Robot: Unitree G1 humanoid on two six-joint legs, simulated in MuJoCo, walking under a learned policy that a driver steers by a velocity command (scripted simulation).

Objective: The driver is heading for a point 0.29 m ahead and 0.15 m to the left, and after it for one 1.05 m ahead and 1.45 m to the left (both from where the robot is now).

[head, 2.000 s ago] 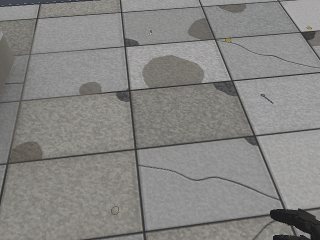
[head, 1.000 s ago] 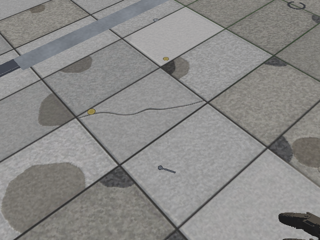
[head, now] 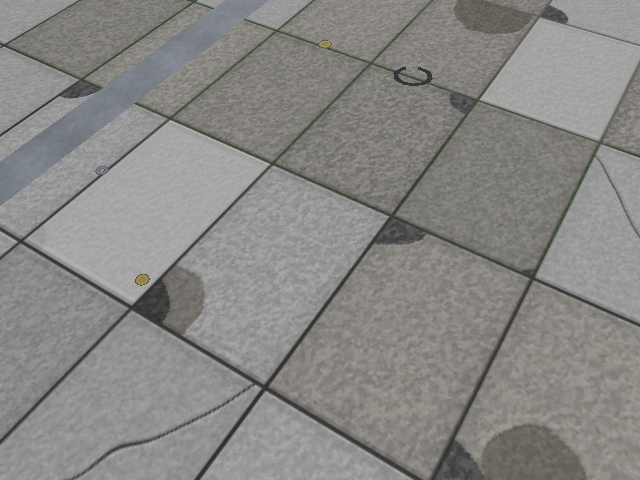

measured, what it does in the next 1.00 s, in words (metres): walks ahead, turning left: left foot, then right foot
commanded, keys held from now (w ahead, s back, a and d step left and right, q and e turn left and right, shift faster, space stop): w+q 0.12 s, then q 0.88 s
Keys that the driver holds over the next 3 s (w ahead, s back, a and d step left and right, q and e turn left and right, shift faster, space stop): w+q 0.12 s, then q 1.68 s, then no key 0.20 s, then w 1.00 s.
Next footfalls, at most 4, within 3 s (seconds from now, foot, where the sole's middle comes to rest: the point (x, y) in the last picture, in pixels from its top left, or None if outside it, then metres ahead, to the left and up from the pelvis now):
0.08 left None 0.23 0.12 -0.77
0.52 right None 0.45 -0.03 -0.77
0.94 left None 0.27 0.17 -0.77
1.42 right None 0.43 0.02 -0.77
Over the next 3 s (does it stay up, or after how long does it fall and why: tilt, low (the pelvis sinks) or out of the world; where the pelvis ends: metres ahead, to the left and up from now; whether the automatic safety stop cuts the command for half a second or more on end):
stays up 0.39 0.43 0.00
